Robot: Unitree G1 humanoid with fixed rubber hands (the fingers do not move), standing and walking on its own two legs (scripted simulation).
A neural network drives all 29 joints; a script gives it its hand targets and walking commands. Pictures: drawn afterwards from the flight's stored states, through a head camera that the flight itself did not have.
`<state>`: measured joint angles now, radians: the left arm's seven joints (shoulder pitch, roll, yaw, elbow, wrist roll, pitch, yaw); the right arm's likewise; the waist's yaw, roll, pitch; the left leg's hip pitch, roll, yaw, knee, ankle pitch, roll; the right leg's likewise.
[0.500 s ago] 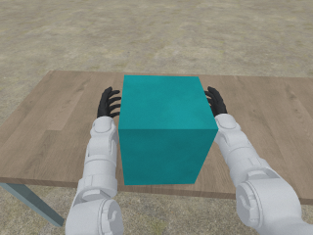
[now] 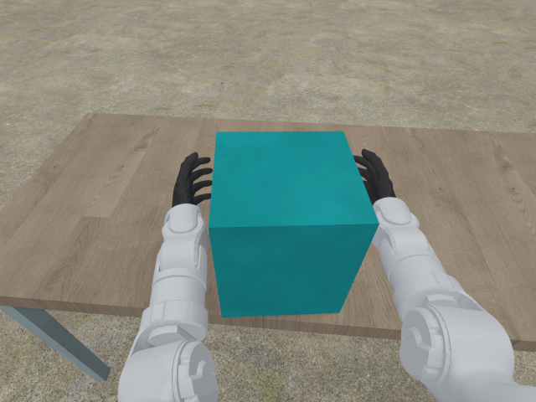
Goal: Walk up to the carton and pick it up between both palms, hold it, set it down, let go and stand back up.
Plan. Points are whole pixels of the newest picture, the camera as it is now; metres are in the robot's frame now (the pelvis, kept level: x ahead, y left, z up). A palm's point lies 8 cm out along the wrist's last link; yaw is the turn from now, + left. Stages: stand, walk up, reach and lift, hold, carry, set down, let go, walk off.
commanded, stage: set down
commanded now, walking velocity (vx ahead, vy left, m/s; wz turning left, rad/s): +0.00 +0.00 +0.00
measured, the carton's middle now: (281, 226) +0.39 +0.07 +0.04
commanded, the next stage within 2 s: none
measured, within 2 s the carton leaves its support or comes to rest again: neither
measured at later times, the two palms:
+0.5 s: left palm (184, 207) +0.36 +0.22 +0.10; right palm (378, 200) +0.42 -0.08 +0.11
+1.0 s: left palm (184, 207) +0.36 +0.22 +0.10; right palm (377, 201) +0.42 -0.08 +0.11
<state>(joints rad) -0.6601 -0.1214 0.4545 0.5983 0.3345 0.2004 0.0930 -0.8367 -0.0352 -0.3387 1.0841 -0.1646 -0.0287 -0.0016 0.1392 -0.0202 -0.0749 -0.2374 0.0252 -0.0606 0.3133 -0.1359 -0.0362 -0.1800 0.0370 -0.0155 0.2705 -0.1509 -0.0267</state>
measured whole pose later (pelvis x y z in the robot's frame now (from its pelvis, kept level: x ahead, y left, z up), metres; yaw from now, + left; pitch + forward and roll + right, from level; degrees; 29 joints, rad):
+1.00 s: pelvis +0.01 +0.01 +0.00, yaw +0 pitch +1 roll +0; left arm -0.61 -0.17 0.52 0.50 0.42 0.18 0.02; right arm -0.77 0.05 -0.51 0.98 -0.32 -0.09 0.06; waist 0.13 -0.04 -0.03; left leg -0.17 0.01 -0.05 0.30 -0.15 -0.03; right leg -0.12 0.02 -0.01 0.27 -0.17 -0.02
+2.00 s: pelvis -0.01 -0.01 +0.00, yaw -1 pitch +3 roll -1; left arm -0.74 0.16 0.18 0.45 -0.06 0.47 0.18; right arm -1.01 -0.38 0.16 1.02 0.41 0.16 0.00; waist 0.19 0.03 -0.03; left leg -0.26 0.05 -0.04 0.35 -0.15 -0.05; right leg -0.21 0.06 0.00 0.30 -0.15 -0.04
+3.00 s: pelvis -0.02 -0.01 +0.00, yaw -2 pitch +1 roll +0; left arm -0.52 0.21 0.23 0.00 -0.15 0.80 0.15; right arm -0.73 -0.40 0.08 0.52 0.47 0.40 -0.03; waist 0.11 0.00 -0.02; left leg -0.23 0.05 -0.03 0.34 -0.13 -0.05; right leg -0.21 0.06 0.01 0.36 -0.16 -0.04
